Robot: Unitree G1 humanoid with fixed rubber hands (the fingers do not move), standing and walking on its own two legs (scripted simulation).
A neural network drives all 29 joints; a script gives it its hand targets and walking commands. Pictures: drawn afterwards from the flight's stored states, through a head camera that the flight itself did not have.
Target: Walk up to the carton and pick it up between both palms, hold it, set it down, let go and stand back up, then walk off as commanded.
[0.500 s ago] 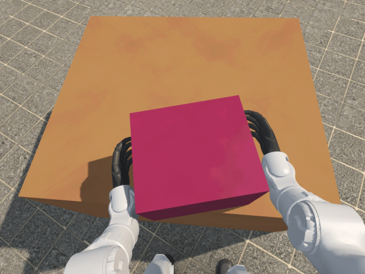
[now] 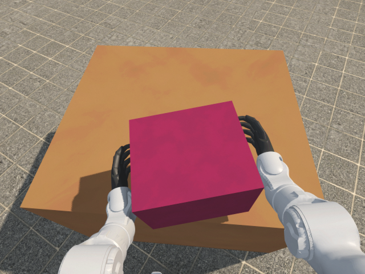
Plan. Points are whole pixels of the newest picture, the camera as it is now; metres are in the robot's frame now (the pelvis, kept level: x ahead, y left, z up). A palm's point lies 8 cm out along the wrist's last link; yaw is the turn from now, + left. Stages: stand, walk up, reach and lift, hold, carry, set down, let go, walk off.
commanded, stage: reach and lift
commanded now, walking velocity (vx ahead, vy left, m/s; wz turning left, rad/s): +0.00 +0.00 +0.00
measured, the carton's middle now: (191, 167) +0.38 +0.03 -0.05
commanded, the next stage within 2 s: none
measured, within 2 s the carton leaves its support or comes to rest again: neither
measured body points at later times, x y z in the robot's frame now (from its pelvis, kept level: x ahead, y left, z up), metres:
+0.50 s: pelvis +0.01 -0.01 +0.03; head +0.06 -0.01 +0.48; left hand +0.36 +0.19 +0.02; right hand +0.42 -0.14 +0.05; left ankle +0.01 +0.14 -0.70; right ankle +0.01 -0.12 -0.70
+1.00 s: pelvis +0.02 +0.00 +0.04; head +0.02 +0.01 +0.49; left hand +0.38 +0.19 +0.09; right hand +0.41 -0.16 +0.12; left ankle +0.01 +0.14 -0.70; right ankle +0.01 -0.12 -0.70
